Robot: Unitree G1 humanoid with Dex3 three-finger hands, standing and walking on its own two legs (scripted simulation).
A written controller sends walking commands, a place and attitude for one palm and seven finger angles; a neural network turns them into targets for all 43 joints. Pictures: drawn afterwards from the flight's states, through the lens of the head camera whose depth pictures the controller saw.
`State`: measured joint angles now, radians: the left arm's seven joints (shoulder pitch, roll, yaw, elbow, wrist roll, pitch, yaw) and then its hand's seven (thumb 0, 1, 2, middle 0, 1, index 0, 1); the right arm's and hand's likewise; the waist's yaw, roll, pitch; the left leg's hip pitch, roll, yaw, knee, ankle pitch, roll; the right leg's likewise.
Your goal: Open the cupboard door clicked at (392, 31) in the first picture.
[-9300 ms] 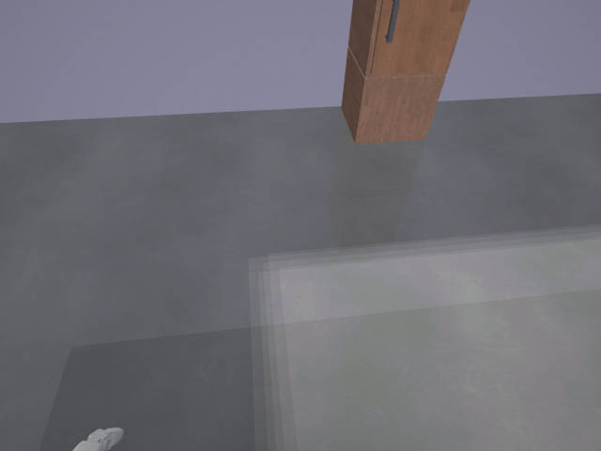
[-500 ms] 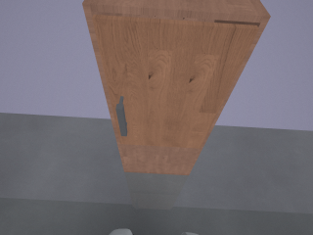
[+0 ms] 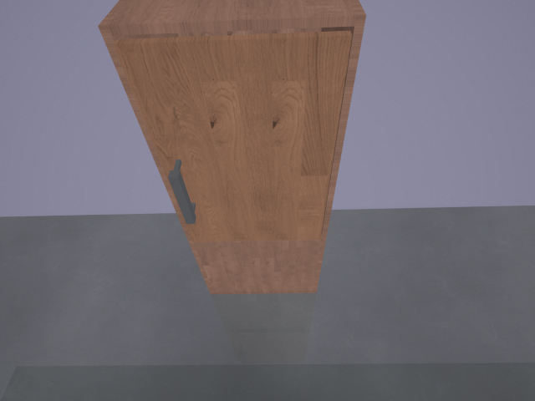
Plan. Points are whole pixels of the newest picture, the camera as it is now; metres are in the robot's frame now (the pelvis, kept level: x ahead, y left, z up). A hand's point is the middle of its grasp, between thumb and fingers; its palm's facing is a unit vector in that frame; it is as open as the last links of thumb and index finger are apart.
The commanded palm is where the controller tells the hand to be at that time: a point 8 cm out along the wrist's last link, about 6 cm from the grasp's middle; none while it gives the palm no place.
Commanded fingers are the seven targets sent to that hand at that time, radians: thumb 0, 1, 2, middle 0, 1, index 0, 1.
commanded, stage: come to a stop and stand still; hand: left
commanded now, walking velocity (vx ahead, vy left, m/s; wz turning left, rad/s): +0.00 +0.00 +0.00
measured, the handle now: (184, 192) +0.56 +0.23 -0.09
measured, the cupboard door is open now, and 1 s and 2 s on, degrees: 0 0 0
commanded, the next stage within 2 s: look again from close up in 0.60 s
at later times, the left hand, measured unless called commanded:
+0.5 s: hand out of the picture -0.07 +0.17 -0.17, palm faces +0.06 -0.98 -0.18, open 7.3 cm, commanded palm none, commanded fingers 0.00 0.90 0.90 -0.20 -0.30 -0.20 -0.30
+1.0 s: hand out of the picture +0.03 +0.24 -0.17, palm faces +0.05 -0.96 -0.26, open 7.3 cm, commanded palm none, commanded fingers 0.00 0.90 0.90 -0.20 -0.30 -0.20 -0.30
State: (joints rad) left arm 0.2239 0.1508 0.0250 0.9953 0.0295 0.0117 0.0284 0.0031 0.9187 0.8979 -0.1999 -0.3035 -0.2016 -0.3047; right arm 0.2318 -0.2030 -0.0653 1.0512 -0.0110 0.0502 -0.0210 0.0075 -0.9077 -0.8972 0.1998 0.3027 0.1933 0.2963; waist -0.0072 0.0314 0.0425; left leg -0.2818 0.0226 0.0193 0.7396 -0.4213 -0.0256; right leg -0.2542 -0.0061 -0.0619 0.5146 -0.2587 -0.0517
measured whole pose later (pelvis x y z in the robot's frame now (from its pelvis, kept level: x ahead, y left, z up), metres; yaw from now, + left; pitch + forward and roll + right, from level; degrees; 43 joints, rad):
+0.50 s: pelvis -0.04 +0.00 +0.00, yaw +0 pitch -1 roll +0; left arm 0.31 0.13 0.02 1.14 0.01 0.02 0.03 0.00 0.91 0.90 -0.20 -0.30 -0.20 -0.30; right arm 0.33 -0.12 -0.01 1.14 -0.02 0.01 -0.03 0.01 -0.91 -0.90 0.20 0.30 0.20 0.30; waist 0.01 0.00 0.02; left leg -0.15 0.03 0.02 0.41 -0.24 -0.01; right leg -0.24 0.01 -0.07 0.40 -0.14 -0.04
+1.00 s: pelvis -0.02 +0.03 -0.01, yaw +1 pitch -2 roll +0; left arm 0.27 0.22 0.02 1.02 0.02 -0.01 0.03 0.00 0.91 0.90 -0.20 -0.30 -0.20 -0.30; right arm 0.30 -0.20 -0.02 1.02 -0.02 -0.03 -0.04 0.01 -0.91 -0.90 0.20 0.30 0.20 0.30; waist -0.01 0.01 -0.04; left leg -0.16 -0.01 0.03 0.55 -0.35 0.03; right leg -0.26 -0.03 -0.07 0.54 -0.25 0.00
